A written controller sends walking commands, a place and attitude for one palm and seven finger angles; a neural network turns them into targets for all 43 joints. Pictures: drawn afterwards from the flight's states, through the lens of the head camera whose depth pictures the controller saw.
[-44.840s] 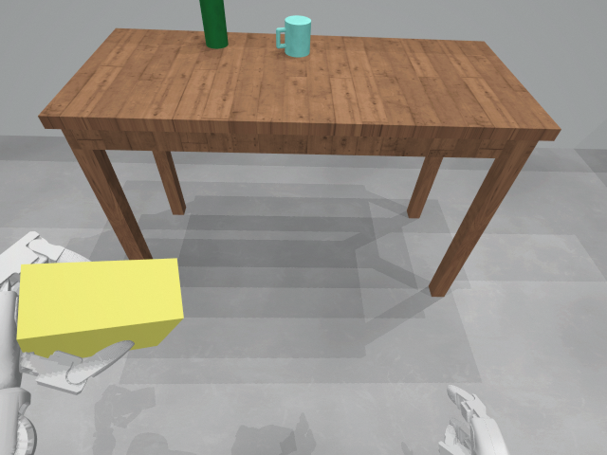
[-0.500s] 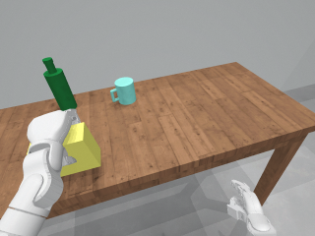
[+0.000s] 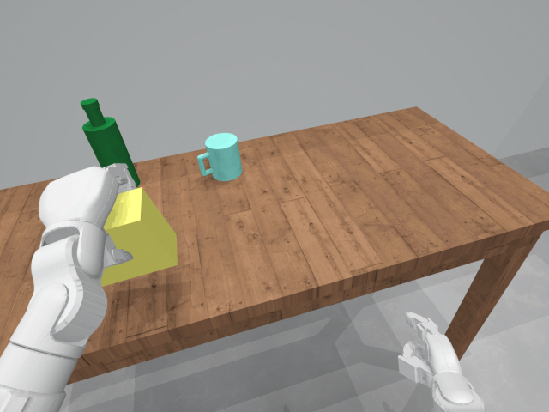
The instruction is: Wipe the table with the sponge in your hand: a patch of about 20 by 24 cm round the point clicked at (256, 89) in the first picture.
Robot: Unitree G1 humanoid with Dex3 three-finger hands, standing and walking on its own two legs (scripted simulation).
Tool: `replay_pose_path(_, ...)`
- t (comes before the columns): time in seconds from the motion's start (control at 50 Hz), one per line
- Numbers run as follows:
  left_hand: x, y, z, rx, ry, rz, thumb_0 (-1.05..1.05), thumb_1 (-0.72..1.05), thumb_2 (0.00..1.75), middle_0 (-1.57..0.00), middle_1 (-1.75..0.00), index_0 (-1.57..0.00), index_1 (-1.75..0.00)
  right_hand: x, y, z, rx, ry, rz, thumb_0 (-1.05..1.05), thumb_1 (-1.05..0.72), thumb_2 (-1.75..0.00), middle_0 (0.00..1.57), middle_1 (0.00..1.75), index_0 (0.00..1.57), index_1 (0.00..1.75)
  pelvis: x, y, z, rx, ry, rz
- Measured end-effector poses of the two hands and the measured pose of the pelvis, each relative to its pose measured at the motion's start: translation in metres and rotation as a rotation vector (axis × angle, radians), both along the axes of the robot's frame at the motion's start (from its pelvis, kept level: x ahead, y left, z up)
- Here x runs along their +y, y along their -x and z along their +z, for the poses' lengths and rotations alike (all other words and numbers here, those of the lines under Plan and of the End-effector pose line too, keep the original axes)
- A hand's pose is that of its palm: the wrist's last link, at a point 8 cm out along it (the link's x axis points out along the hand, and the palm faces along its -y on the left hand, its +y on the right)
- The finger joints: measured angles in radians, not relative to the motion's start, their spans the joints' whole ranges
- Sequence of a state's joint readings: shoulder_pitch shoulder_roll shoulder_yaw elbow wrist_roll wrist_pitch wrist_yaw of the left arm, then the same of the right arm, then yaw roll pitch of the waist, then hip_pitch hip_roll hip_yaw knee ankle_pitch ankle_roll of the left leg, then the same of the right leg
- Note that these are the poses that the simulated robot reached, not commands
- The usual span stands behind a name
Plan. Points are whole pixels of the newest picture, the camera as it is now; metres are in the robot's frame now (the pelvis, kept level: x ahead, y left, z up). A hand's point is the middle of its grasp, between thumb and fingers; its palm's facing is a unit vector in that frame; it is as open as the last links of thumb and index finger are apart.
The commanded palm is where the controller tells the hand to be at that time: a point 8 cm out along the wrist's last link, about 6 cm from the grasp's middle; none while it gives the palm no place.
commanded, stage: lift the sponge slowly off the table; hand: left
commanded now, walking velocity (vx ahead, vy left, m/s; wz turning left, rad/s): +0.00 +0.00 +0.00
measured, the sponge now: (125, 247) +0.28 +0.28 +0.12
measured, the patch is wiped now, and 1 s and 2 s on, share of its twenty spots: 1.00 1.00 1.00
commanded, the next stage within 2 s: bring the sponge back beside the body in 0.54 s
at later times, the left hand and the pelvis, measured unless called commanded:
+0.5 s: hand (104, 198) +0.28 +0.28 +0.22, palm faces +0.30 -0.15 -0.94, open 10.1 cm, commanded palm +0.24 +0.27 +0.29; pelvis +0.00 +0.00 +0.00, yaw +0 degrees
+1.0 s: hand (98, 228) +0.25 +0.28 +0.19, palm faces +0.24 -0.17 -0.96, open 10.1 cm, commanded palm +0.21 +0.27 +0.28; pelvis +0.00 +0.00 +0.00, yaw +0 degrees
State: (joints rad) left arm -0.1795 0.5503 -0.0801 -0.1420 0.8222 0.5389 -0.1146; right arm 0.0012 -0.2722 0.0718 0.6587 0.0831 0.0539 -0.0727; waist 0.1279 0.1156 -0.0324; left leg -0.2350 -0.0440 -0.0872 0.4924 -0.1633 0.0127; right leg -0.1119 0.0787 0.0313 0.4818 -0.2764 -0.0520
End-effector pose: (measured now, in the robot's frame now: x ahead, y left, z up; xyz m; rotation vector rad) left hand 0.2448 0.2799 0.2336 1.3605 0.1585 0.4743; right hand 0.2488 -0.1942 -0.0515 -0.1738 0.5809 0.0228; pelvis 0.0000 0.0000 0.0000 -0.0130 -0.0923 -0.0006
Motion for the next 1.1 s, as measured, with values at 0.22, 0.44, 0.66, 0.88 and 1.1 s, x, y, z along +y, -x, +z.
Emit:
replay_pose_path(0.22,-0.012,-0.005,0.018,-0.054,-0.015,-0.054,0.00,-0.53,1.05,-0.74,-1.36,-0.77,-1.35,0.014,-0.009,0.008,-0.034,-0.018,0.021,0.01,-0.90,-0.90,0.20,0.30,0.20,0.30,0.002,0.001,0.001,0.000,-0.001,-0.002)
replay_pose_path(0.44,0.001,-0.003,0.033,-0.082,0.011,0.005,0.00,-0.53,1.05,-0.74,-1.36,-0.77,-1.35,0.013,-0.005,0.005,-0.013,-0.023,0.025,0.01,-0.90,-0.90,0.21,0.30,0.20,0.30,0.001,0.001,0.000,0.008,0.000,-0.001)
replay_pose_path(0.66,-0.010,-0.008,0.029,-0.058,-0.001,-0.037,0.00,-0.53,1.05,-0.74,-1.36,-0.77,-1.35,0.008,-0.002,0.003,-0.006,-0.011,0.011,0.01,-0.90,-0.90,0.21,0.30,0.20,0.30,0.000,0.003,0.000,0.010,-0.002,-0.005)
replay_pose_path(0.88,0.004,0.011,0.020,-0.034,0.024,0.002,0.00,-0.53,1.05,-0.74,-1.36,-0.77,-1.36,0.002,-0.001,0.005,-0.011,-0.009,0.001,0.01,-0.90,-0.90,0.21,0.30,0.20,0.30,0.000,0.001,-0.001,0.008,0.000,-0.010)
replay_pose_path(1.1,-0.004,0.030,0.009,-0.039,0.009,-0.053,0.00,-0.53,1.05,-0.74,-1.36,-0.77,-1.35,0.015,-0.007,0.010,-0.044,-0.001,0.033,0.01,-0.90,-0.90,0.20,0.30,0.20,0.30,0.003,0.006,-0.001,-0.011,0.004,-0.002)
